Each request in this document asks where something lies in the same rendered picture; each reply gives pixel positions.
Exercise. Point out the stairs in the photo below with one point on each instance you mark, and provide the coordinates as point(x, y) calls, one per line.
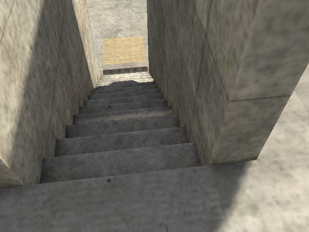
point(124, 127)

